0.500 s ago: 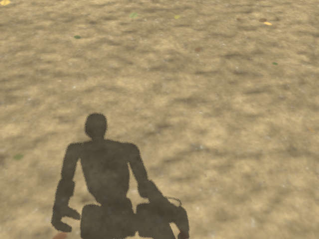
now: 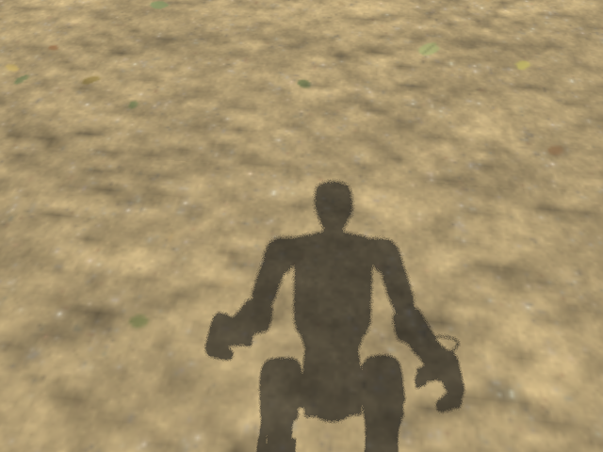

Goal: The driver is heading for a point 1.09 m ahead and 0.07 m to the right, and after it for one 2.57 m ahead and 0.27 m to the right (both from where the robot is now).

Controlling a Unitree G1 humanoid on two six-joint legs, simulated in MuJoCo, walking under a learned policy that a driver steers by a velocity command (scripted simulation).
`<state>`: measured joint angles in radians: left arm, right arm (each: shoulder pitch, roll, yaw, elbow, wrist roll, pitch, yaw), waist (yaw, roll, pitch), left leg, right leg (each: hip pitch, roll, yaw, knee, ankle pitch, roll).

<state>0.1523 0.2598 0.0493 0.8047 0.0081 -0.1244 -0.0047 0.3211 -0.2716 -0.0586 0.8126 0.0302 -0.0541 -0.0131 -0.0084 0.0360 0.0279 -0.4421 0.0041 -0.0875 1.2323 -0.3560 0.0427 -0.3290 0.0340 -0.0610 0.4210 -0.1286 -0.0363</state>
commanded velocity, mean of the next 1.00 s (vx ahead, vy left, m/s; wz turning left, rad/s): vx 0.31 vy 0.00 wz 0.20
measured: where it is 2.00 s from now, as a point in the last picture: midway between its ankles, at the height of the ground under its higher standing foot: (313, 366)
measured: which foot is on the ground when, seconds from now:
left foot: up 0.00-0.36, down 0.38-1.00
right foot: down 0.00-0.38, up 0.40-0.78, down 0.80-1.00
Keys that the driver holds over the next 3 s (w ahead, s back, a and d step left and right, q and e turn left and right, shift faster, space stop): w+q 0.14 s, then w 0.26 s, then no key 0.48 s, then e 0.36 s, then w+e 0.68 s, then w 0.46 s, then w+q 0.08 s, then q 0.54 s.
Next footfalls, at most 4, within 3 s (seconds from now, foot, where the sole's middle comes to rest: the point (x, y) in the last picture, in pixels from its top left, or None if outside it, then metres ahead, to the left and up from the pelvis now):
0.38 left None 0.34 0.20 -0.77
0.80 right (314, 425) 0.52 0.01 -0.77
1.62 right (350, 427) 0.52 -0.07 -0.77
2.10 left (308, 286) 0.88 0.01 -0.77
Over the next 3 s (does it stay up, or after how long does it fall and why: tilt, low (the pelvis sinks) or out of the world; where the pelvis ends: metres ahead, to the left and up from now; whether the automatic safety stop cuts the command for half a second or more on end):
stays up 0.97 -0.18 0.00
